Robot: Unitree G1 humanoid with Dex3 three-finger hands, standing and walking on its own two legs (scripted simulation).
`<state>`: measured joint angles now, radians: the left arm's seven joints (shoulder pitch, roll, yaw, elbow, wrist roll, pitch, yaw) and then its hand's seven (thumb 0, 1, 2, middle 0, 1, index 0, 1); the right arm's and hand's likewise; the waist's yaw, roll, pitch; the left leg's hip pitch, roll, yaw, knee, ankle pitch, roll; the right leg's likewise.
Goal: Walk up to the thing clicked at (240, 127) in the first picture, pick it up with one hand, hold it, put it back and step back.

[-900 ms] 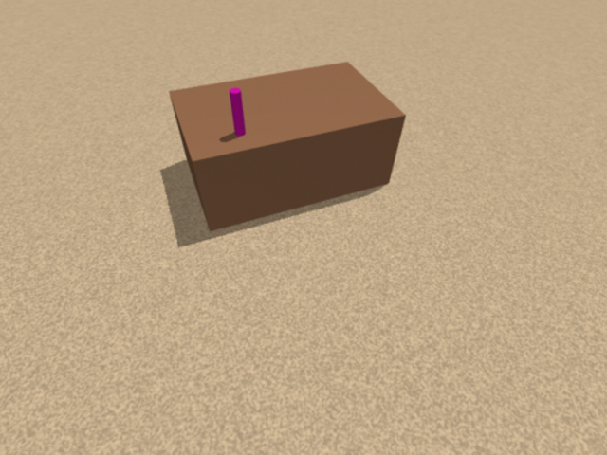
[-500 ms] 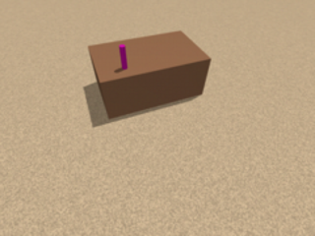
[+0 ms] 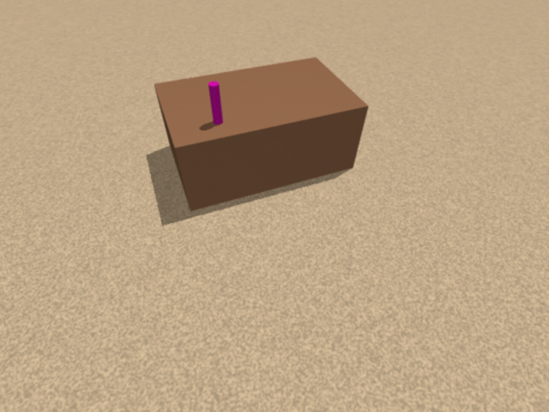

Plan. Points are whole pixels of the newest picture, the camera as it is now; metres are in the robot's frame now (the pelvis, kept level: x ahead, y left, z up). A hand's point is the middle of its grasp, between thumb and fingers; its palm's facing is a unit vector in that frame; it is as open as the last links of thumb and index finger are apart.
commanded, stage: stand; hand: right
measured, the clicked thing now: (216, 103) +1.35 +0.29 -0.30
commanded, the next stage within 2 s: walk up in 0.22 s
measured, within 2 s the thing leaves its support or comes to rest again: neither
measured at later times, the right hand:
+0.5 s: hand out of the picture +0.15 -0.24 -0.14, palm faces -0.16 +0.91 -0.39, open 7.4 cm
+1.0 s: hand (348, 330) +0.32 -0.13 -0.16, palm faces -0.23 +0.91 -0.34, open 7.4 cm
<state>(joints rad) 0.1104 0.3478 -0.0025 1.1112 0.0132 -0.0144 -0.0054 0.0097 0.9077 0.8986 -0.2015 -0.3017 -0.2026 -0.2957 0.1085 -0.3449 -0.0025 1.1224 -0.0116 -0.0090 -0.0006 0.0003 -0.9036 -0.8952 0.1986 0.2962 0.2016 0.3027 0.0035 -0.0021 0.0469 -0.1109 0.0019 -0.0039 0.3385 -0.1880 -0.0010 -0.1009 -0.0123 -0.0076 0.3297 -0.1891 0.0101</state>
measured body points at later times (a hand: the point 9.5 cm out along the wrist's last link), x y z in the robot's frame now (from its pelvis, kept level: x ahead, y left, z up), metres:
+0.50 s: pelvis +0.04 +0.05 -0.01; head +0.05 +0.06 +0.44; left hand +0.04 +0.40 -0.13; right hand +0.15 -0.28 -0.11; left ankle +0.12 +0.21 -0.73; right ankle +0.00 -0.12 -0.75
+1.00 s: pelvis +0.25 +0.13 -0.02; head +0.27 +0.13 +0.43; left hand +0.27 +0.47 -0.12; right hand +0.33 -0.17 -0.14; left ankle +0.13 +0.22 -0.75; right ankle +0.40 +0.04 -0.74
